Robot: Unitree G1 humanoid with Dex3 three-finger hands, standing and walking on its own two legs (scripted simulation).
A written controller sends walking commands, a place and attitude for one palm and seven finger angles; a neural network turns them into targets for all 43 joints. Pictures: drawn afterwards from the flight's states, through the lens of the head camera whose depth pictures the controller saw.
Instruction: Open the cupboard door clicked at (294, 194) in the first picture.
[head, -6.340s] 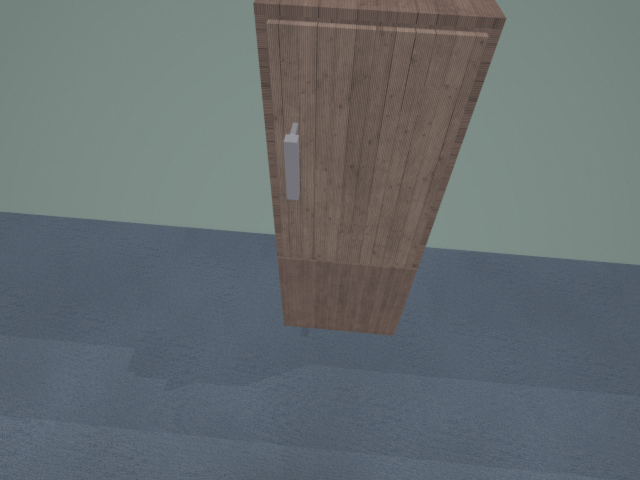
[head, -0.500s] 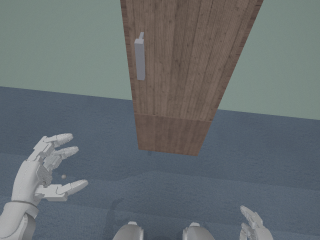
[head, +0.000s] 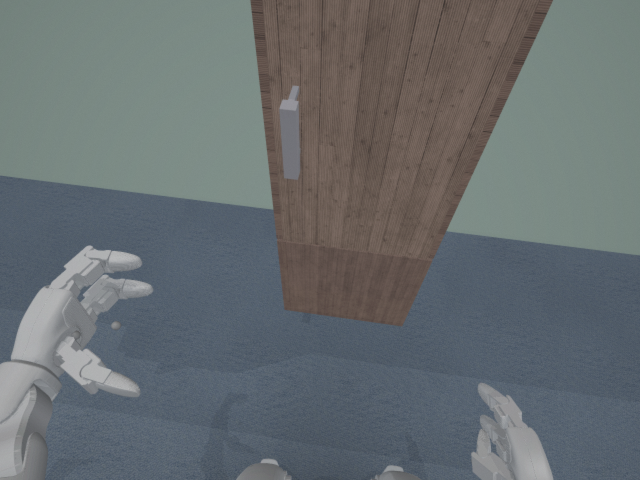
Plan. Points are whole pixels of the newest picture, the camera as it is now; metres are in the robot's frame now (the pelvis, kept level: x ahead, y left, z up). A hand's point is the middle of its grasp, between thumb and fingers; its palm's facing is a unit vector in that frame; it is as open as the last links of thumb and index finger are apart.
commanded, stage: raise the hand with hooked fingers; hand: left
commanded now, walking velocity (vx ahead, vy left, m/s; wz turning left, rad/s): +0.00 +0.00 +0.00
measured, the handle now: (293, 133) +0.62 +0.09 +0.06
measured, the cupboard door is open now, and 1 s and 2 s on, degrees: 0 0 0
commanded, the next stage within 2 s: move the hooked fingers beside the handle in 0.70 s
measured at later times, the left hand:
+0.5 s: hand (119, 299) +0.29 +0.25 +0.08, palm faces -0.04 -1.00 -0.03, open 14.0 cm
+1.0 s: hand (129, 287) +0.31 +0.25 +0.08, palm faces -0.08 -1.00 +0.00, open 14.0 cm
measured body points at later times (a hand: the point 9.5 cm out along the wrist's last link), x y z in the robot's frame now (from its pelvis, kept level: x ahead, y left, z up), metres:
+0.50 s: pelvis +0.00 -0.01 +0.01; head +0.05 -0.01 +0.45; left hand +0.29 +0.31 +0.08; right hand +0.14 -0.27 -0.07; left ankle +0.00 +0.11 -0.68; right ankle +0.02 -0.13 -0.68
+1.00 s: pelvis -0.01 -0.01 +0.00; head +0.04 +0.00 +0.45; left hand +0.31 +0.30 +0.08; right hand +0.15 -0.25 -0.07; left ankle +0.00 +0.11 -0.68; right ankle +0.02 -0.13 -0.68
